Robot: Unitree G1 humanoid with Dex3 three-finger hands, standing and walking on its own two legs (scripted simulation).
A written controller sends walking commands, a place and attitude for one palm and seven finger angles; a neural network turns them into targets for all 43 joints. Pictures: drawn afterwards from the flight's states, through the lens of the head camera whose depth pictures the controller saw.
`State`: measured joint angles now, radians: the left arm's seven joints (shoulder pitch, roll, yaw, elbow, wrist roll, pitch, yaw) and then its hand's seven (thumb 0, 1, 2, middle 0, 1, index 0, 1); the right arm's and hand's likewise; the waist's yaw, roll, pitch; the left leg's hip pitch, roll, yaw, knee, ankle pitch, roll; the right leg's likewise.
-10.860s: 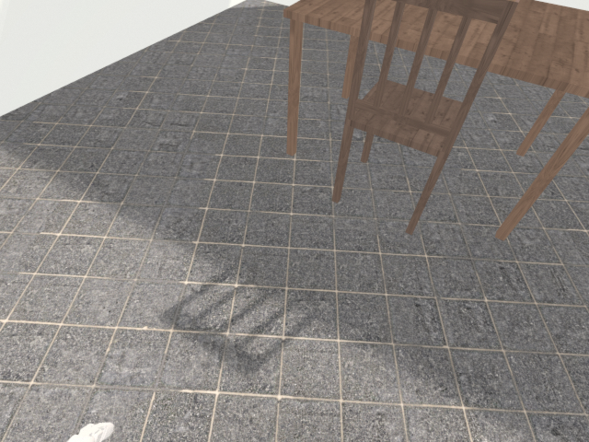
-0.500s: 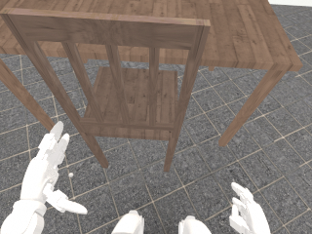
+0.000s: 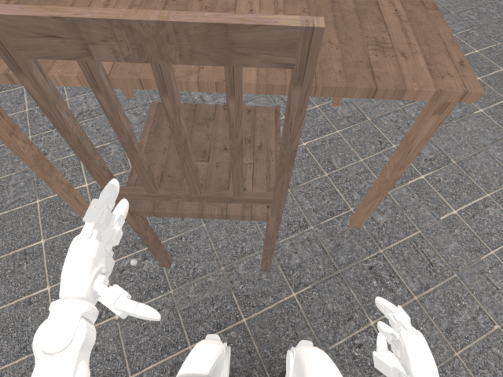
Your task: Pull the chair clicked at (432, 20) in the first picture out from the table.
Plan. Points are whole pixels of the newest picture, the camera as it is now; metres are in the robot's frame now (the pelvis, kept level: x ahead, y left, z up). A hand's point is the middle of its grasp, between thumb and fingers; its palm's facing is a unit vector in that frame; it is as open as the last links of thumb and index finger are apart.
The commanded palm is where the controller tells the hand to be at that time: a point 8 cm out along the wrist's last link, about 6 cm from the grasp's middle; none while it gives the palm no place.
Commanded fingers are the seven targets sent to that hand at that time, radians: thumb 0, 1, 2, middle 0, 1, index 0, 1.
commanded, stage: aim the fingers beside a spindle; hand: left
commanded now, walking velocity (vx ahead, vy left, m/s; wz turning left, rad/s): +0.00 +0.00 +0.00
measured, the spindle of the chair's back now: (182, 143) +0.49 +0.15 +0.03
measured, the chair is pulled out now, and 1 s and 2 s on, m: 0.00 0.00 0.00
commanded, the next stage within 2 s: push the fingers through the gap in 1.54 s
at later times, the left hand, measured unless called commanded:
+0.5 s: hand (161, 243) +0.31 +0.16 +0.02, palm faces -0.03 -1.00 -0.06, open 16.9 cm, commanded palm +0.30 +0.20 +0.01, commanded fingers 0.00 -0.50 0.30 -0.06 -0.08 -0.06 -0.08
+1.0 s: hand (185, 227) +0.35 +0.13 -0.01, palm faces -0.04 -1.00 -0.05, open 16.9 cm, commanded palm +0.33 +0.18 -0.01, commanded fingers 0.00 -0.50 0.30 -0.06 -0.08 -0.06 -0.08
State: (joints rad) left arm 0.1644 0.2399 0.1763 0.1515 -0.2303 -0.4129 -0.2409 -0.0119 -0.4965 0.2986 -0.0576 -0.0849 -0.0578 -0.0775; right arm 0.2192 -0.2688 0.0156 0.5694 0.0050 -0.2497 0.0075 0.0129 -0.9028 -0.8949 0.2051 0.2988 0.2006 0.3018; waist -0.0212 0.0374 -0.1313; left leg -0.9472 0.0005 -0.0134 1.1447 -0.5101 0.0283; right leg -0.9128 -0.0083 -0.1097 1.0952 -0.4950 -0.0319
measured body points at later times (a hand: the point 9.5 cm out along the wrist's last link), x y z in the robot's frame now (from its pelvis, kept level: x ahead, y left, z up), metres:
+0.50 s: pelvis +0.00 +0.00 -0.01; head +0.10 +0.00 +0.43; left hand +0.31 +0.21 +0.02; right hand +0.16 -0.24 -0.11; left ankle +0.02 +0.10 -0.65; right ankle +0.02 -0.11 -0.65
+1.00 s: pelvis -0.01 +0.00 -0.03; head +0.11 +0.00 +0.40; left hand +0.35 +0.18 +0.00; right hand +0.14 -0.25 -0.14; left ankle +0.02 +0.10 -0.65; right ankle +0.02 -0.11 -0.65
